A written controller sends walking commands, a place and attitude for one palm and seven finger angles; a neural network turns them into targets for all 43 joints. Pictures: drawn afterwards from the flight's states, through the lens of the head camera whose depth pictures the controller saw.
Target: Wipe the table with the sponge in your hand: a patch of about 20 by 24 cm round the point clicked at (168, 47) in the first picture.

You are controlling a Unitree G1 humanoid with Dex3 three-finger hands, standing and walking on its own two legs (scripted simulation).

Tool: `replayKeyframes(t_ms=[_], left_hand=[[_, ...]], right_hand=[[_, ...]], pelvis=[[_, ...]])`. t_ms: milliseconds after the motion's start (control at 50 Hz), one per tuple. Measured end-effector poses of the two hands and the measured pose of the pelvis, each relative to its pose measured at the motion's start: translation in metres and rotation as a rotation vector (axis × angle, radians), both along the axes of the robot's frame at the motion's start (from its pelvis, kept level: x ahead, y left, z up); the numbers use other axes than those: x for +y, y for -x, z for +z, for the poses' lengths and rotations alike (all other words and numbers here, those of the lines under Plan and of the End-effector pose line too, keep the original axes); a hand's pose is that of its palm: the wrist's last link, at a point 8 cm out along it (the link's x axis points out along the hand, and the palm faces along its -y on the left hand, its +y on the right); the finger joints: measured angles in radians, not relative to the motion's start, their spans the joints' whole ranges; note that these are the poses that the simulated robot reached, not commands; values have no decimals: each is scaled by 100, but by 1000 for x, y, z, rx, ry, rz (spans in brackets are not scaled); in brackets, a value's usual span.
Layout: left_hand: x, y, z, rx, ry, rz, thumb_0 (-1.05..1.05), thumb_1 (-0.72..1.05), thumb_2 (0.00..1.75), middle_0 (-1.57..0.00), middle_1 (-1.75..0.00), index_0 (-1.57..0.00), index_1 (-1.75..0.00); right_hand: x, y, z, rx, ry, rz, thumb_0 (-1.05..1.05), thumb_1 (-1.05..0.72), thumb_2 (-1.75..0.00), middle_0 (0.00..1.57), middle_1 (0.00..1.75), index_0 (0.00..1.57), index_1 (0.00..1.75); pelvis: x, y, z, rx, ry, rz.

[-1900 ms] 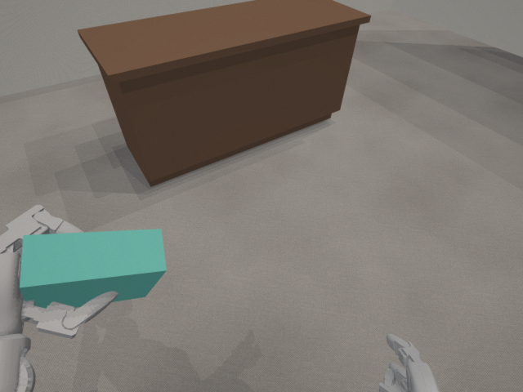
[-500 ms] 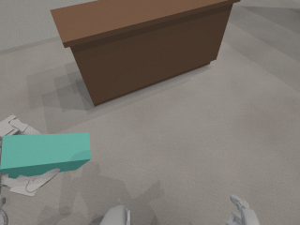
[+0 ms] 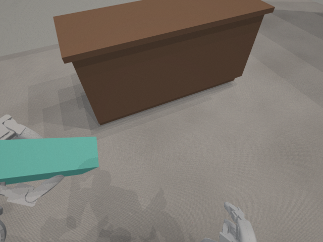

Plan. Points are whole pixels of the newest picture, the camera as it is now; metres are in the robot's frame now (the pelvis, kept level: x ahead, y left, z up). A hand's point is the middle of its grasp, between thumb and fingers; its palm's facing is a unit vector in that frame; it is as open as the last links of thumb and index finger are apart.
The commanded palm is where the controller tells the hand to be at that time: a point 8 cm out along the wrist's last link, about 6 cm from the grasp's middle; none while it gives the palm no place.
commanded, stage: walk to a spot facing it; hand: left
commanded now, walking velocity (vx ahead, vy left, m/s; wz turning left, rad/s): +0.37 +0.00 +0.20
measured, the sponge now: (63, 159) +0.23 +0.19 +0.17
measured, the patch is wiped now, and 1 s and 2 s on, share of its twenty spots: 0.00 0.00 0.00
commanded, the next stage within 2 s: none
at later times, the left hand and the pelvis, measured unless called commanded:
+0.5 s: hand (68, 102) +0.35 +0.22 +0.18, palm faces +0.50 -0.76 -0.42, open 9.5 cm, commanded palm +0.28 +0.26 +0.18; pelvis +0.15 -0.03 -0.02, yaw +6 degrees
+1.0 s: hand (84, 83) +0.43 +0.21 +0.17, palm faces +0.62 -0.64 -0.45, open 9.5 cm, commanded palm +0.35 +0.24 +0.18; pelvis +0.30 -0.08 +0.01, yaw +21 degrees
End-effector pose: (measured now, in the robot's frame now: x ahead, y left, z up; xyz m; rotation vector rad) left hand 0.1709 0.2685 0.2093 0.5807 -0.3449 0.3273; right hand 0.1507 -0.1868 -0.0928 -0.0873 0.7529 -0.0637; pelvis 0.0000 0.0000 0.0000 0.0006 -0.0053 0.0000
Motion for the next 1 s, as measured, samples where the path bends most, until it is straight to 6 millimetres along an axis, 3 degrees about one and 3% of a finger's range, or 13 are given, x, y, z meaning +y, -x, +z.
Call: replayKeyframes(t_ms=[80,140,240,320,400,460,560,640,700,760,840,920,1000], left_hand=[[-17,-15,-7,0,-27,78,-1,-44,98,-82,-133,-81,-133],[-23,-32,-17,27,36,123,-1,-44,98,-82,-133,-81,-133],[-32,-62,-22,99,63,124,-1,-44,98,-82,-133,-81,-133],[-35,-84,-15,96,40,93,-1,-44,98,-82,-133,-81,-133],[-27,-105,-10,31,28,86,-1,-44,98,-82,-133,-81,-133],[-17,-122,-12,-54,17,82,-1,-44,98,-82,-133,-81,-133],[-6,-155,-14,-65,23,111,-1,-44,98,-82,-133,-81,-133],[-17,-161,-4,-33,30,130,-1,-44,98,-82,-133,-81,-133],[-29,-161,0,-4,20,160,-1,-44,98,-82,-133,-81,-133],[-37,-165,-3,15,-1,229,-1,-44,98,-82,-133,-81,-133],[-40,-178,-18,19,47,326,-1,-44,98,-82,-133,-81,-133],[-37,-194,-24,58,105,373,-1,-44,98,-82,-133,-81,-133],[-31,-208,-20,80,88,373,-1,-44,98,-82,-133,-81,-133]], right_hand=[[-30,-14,-28,75,13,26,1,-90,-90,20,30,20,30],[-59,-29,-36,146,64,44,1,-90,-90,20,30,20,30],[-98,-67,-14,150,141,13,1,-90,-90,20,30,20,30],[-112,-103,10,101,190,9,1,-91,-90,20,30,20,30],[-109,-144,23,51,232,24,1,-91,-90,20,30,20,30],[-99,-177,20,-20,245,20,1,-91,-90,20,30,20,30],[-62,-215,15,-44,133,57,1,-91,-90,19,30,19,30],[-36,-234,15,-41,48,120,1,-91,-90,20,30,20,30],[-28,-247,9,-20,11,170,1,-90,-90,20,30,20,30],[-32,-265,-5,10,0,221,1,-90,-90,20,30,20,30],[-51,-296,-24,73,57,298,1,-90,-90,20,30,20,30],[-72,-332,-13,102,141,314,1,-90,-90,20,30,20,30],[-81,-371,10,70,209,312,1,-90,-90,20,30,20,30]], pelvis=[[-26,-26,-13,-7,-3,36],[-35,-41,-10,-18,-19,56],[-44,-70,5,-6,-33,80],[-47,-95,10,11,-40,93],[-43,-124,5,18,-37,99],[-34,-146,-12,5,-25,91],[-39,-168,-10,1,-19,135],[-47,-190,0,16,4,153],[-56,-210,3,17,16,177],[-70,-232,-3,9,10,212],[-81,-254,-10,-5,-4,275],[-82,-276,1,-2,-24,320],[-78,-297,8,19,-39,361]])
